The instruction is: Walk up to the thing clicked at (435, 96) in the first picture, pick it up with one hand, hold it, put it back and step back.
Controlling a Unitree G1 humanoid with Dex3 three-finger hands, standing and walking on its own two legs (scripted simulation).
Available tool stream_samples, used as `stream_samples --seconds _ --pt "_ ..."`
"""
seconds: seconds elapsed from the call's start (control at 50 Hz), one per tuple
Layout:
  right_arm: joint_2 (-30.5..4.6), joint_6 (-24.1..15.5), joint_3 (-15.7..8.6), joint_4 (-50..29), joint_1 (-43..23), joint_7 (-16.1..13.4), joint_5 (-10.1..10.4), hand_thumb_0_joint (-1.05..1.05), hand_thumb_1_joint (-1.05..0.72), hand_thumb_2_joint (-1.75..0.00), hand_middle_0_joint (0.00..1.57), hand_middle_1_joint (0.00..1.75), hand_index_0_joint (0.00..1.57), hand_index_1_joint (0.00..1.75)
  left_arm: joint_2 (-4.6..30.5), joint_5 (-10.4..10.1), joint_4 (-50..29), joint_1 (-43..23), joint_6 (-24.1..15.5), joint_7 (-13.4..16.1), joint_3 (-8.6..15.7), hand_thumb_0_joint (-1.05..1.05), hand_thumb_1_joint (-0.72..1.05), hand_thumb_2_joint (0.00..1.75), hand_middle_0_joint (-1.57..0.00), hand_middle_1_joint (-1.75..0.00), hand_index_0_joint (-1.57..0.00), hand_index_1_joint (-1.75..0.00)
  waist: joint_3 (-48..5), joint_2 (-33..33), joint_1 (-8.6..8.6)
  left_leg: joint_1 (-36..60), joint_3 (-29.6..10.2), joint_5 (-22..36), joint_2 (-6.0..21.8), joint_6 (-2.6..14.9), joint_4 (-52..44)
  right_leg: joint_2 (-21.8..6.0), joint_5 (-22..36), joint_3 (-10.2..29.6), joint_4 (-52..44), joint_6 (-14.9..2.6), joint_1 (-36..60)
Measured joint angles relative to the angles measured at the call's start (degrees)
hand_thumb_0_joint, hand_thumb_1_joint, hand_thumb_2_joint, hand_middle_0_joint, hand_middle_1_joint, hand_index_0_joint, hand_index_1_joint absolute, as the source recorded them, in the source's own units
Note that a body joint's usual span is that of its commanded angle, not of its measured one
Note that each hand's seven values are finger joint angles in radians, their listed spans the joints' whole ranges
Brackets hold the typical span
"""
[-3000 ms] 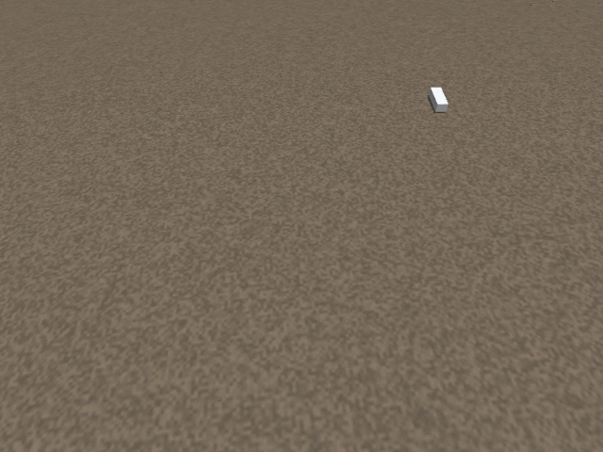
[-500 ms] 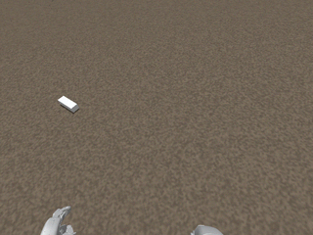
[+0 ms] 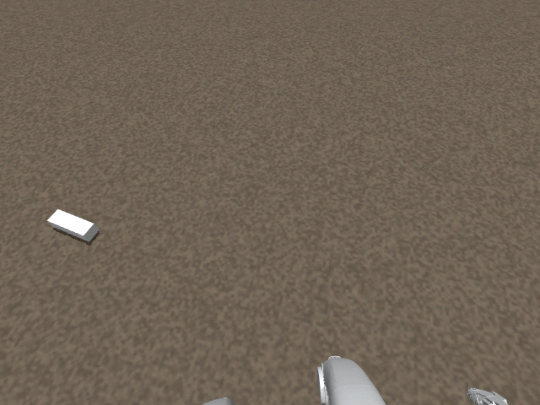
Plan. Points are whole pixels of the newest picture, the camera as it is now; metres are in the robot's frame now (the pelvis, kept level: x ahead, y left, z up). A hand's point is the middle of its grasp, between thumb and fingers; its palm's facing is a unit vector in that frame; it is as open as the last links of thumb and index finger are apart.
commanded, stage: walk up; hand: left
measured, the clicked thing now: (73, 225) +0.90 +0.85 -0.73
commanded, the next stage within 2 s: none
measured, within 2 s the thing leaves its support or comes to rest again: neither
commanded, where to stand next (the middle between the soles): +0.43 +0.75 m, yaw -25 degrees
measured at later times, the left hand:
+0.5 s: hand out of the picture +0.21 +0.45 -0.10, palm faces -0.12 -0.78 -0.62, open 7.4 cm
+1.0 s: hand out of the picture +0.40 +0.58 -0.14, palm faces -0.30 -0.78 -0.55, open 7.4 cm
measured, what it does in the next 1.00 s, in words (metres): steps to the left, turning right: right foot, then left foot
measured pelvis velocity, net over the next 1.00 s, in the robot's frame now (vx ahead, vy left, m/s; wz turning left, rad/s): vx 0.23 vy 0.32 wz -0.30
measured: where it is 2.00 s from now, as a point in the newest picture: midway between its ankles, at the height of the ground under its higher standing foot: (67, 354)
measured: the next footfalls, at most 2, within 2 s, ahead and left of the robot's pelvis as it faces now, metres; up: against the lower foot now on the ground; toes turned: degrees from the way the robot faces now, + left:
right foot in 0.18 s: +0.18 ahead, -0.04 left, +0.00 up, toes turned -10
left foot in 0.62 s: +0.24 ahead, +0.37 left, +0.00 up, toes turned -7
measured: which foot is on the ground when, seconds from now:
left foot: down 0.00-0.20, up 0.22-0.60, down 0.62-0.96, up 0.98-1.00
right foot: up 0.00-0.16, down 0.18-0.62, up 0.64-0.92, down 0.94-1.00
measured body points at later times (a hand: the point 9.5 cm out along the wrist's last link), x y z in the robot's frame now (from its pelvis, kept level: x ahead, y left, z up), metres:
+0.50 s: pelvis +0.12 +0.14 -0.01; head +0.13 +0.08 +0.43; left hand +0.22 +0.49 -0.06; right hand +0.19 -0.20 -0.14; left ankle +0.20 +0.34 -0.67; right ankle +0.14 -0.03 -0.72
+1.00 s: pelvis +0.23 +0.32 -0.02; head +0.27 +0.28 +0.42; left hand +0.41 +0.62 -0.10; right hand +0.17 +0.01 -0.16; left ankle +0.21 +0.39 -0.71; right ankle +0.29 +0.23 -0.73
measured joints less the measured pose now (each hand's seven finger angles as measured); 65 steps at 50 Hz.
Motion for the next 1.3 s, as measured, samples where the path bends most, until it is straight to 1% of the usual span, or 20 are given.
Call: stream_samples --seconds 0.1,0.18,0.22,0.3,0.44,0.52,0.6,0.64,0.68,0.72,0.78,0.88,0.92,0.94,0.96,1.0,1.04,1.12,1.2,1.3 --pt "-1.3 0.2 -0.7 0.2 3.6 -1.0 -0.9 0.01 -0.9 -0.89 0.2 0.3 0.21 0.3 -2.4 -0.4 -1.2 -1.2 0.0 -0.4 -0.5 0.0 0.91 0.89 -0.2 -0.3 -0.2 -0.3 0.0 1.6 -2.15 6.2 4.2 -2.0 -3.2 2.4 -3.9 0.5 2.1 -4.7 -14.3 1.01 1.2" --pt "-2.4 1.9 -0.6 0.0 4.5 -1.0 -1.0 0.01 -0.9 -0.9 0.2 0.3 0.2 0.3 -3.9 -0.1 -3.2 -1.3 -1.0 -0.4 -0.4 0.0 0.9 0.89 -0.2 -0.3 -0.2 -0.3 -0.7 3.9 -2.4 7.1 6.4 -7.8 -4.2 3.12 1.6 1.5 8.6 -6.3 -27.4 -1.15 8.1" --pt "-2.7 2.9 -0.5 0.5 3.4 -1.1 -0.8 0.01 -0.9 -0.9 0.2 0.3 0.2 0.3 -4.8 0.5 -4.2 -1.9 -1.5 0.3 -0.1 0.0 0.9 0.89 -0.2 -0.3 -0.21 -0.3 0.0 7.4 -1.25 4.1 2.3 -11.1 -2.8 2.08 11.3 3.7 5.4 -6.7 -26.1 -2.2 8.9" --pt "-1.8 4.3 0.7 0.7 2.0 -0.9 -1.0 0.01 -0.9 -0.9 0.2 0.3 0.2 0.3 -5.4 0.5 -5.8 -2.1 -0.9 1.3 -0.6 0.0 0.9 0.89 -0.21 -0.3 -0.21 -0.3 -0.5 9.2 1.12 -4.9 -5.9 -11.9 -3.2 -1.75 29.6 3.3 4.1 -6.0 -25.1 -1.5 10.8" --pt "-4.6 4.3 0.1 -1.2 -2.0 0.3 -0.6 0.01 -0.9 -0.89 0.2 0.3 0.21 0.3 -5.5 1.6 -5.8 1.9 -1.5 0.8 -0.3 0.0 0.9 0.89 -0.21 -0.31 -0.21 -0.3 -1.1 10.1 3.07 -13.0 -12.7 -3.6 2.9 -2.16 29.8 0.0 3.6 -1.1 -26.7 2.52 13.4" --pt "-6.8 4.7 -1.0 -1.8 -3.1 0.8 -0.6 0.0 -0.9 -0.89 0.2 0.3 0.2 0.3 -4.0 2.6 -5.3 3.6 -1.2 0.5 0.3 0.0 0.9 0.89 -0.21 -0.31 -0.21 -0.3 -1.5 9.9 3.67 -12.5 -12.4 -3.2 5.0 -2.21 24.5 -1.8 1.9 1.7 -24.9 3.71 12.0" --pt "-8.4 4.6 -2.0 -1.9 -2.8 0.9 -0.6 0.0 -0.9 -0.9 0.2 0.3 0.2 0.3 -1.1 3.1 -5.1 3.9 -0.8 0.8 1.4 0.0 0.9 0.89 -0.21 -0.31 -0.21 -0.3 -1.8 8.6 4.06 -8.1 -10.1 -7.6 4.4 -1.28 16.5 -3.9 -0.9 4.1 -21.2 3.74 9.2" --pt "-7.1 3.5 -2.4 -1.6 -2.5 0.3 -1.0 0.0 -0.9 -0.9 0.2 0.3 0.2 0.3 1.3 2.9 -4.0 2.8 0.1 1.5 2.2 0.0 0.9 0.89 -0.21 -0.31 -0.21 -0.3 -0.5 4.4 3.75 -6.4 -7.2 -9.8 1.5 -3.08 16.3 -6.3 -2.9 7.7 -15.7 1.94 7.0" --pt "-5.5 2.4 -1.7 -1.3 -1.6 -0.2 -1.1 0.0 -0.9 -0.9 0.2 0.3 0.2 0.3 1.8 2.1 -2.1 1.8 1.4 2.8 2.7 0.0 0.9 0.89 -0.21 -0.31 -0.21 -0.3 -0.1 2.3 3.45 -5.6 -5.0 -11.1 0.9 -2.85 17.7 -2.7 -8.1 10.5 -5.0 0.19 3.5" --pt "-4.0 2.3 -1.0 -0.6 -0.1 -0.7 -0.7 0.0 -0.9 -0.9 0.2 0.3 0.2 0.3 0.9 1.4 -0.4 1.0 1.8 3.2 1.8 0.01 0.9 0.89 -0.2 -0.3 -0.21 -0.3 -0.4 2.3 2.16 -3.6 -4.2 -10.6 0.7 -1.76 15.2 0.7 -8.1 7.6 2.9 -0.69 0.9" --pt "-2.0 2.3 0.0 -0.3 2.0 -1.5 -0.6 0.0 -0.9 -0.89 0.2 0.3 0.2 0.3 -0.8 0.0 -0.1 0.1 1.2 2.5 0.6 0.01 0.91 0.89 -0.2 -0.3 -0.2 -0.3 -0.3 1.4 0.45 0.5 -2.1 -8.1 -0.8 0.0 8.2 3.1 -4.4 2.9 3.9 -0.66 -1.2" --pt "-1.5 2.4 0.4 -1.0 3.8 -2.1 -1.0 0.0 -0.9 -0.89 0.2 0.3 0.21 0.3 -3.7 -1.0 -2.4 -1.8 0.0 1.5 -0.9 0.0 0.9 0.89 -0.2 -0.3 -0.21 -0.3 2.4 2.1 -1.39 5.0 1.0 -6.4 -3.8 3.03 2.0 3.8 -1.0 -3.8 -11.2 0.37 1.5" --pt "-1.8 3.0 0.4 -1.6 3.8 -2.2 -1.1 0.01 -0.9 -0.89 0.2 0.3 0.21 0.3 -4.6 -0.9 -3.5 -2.0 -0.4 1.4 -1.3 0.0 0.9 0.89 -0.21 -0.3 -0.21 -0.3 3.1 2.9 -1.54 5.5 2.5 -7.7 -4.6 3.9 2.8 4.0 4.2 -5.8 -20.2 0.24 4.8" --pt "-2.0 3.5 0.4 -2.0 3.9 -2.2 -1.0 0.01 -0.9 -0.89 0.2 0.3 0.21 0.3 -4.8 -0.7 -4.2 -1.7 -0.8 1.4 -1.4 0.0 0.9 0.89 -0.21 -0.3 -0.21 -0.3 3.1 3.2 -1.41 5.1 3.2 -8.9 -5.0 4.14 4.7 4.1 8.3 -6.4 -25.6 -0.01 7.3" --pt "-2.2 3.8 0.3 -2.1 3.5 -2.2 -0.8 0.01 -0.9 -0.89 0.2 0.3 0.21 0.3 -5.2 -0.4 -4.7 -1.6 -1.1 1.6 -1.2 0.0 0.9 0.89 -0.21 -0.31 -0.21 -0.3 3.6 4.4 -0.85 4.1 3.3 -10.3 -4.4 3.82 8.4 4.9 7.8 -6.5 -27.5 -1.92 8.6" --pt "-2.1 4.6 0.2 -2.0 2.2 -2.6 -0.6 0.01 -0.9 -0.9 0.2 0.3 0.21 0.3 -5.7 0.6 -5.7 -1.8 -1.0 2.2 -1.2 0.0 0.9 0.89 -0.21 -0.31 -0.21 -0.3 4.9 7.1 -0.12 0.5 -1.5 -13.2 -4.1 1.01 18.6 6.3 6.5 -6.7 -25.8 -2.55 9.1" --pt "-1.3 5.2 0.6 -2.1 2.2 -2.8 -0.7 0.01 -0.9 -0.9 0.2 0.3 0.2 0.3 -5.5 0.9 -6.2 -2.3 -0.3 2.5 -1.3 0.0 0.9 0.89 -0.21 -0.31 -0.21 -0.3 4.4 7.8 0.83 -4.1 -5.4 -14.9 -5.0 -0.81 29.3 5.3 5.5 -6.5 -24.6 -2.32 9.5" --pt "-2.4 5.5 0.6 -1.8 1.3 -1.8 -0.5 0.01 -0.9 -0.89 0.2 0.3 0.21 0.3 -6.0 1.3 -7.0 -1.9 -0.4 2.5 -0.9 0.0 0.9 0.89 -0.21 -0.31 -0.21 -0.3 2.5 9.1 2.72 -10.2 -11.5 -10.7 -3.5 -0.81 37.9 2.5 5.9 -4.6 -25.6 -0.11 10.9" --pt "-4.7 5.2 -0.6 -3.2 -0.3 -0.8 -0.6 0.01 -0.9 -0.89 0.2 0.3 0.21 0.3 -5.1 2.0 -7.0 -0.3 -0.7 1.5 -0.2 0.0 0.9 0.89 -0.21 -0.31 -0.21 -0.3 1.3 9.6 3.49 -12.2 -15.7 -6.8 -0.5 -0.78 36.3 -0.7 5.4 -1.4 -24.2 1.61 9.9" --pt "-7.1 5.6 -2.1 -3.6 -1.2 0.3 -0.9 0.0 -0.9 -0.89 0.2 0.3 0.2 0.3 -2.0 3.3 -7.0 0.3 -0.3 0.8 1.3 0.0 0.9 0.89 -0.21 -0.31 -0.21 -0.3 0.5 8.7 4.06 -9.7 -13.2 -9.2 3.3 -0.79 24.7 -4.4 3.8 2.3 -20.6 2.29 6.3"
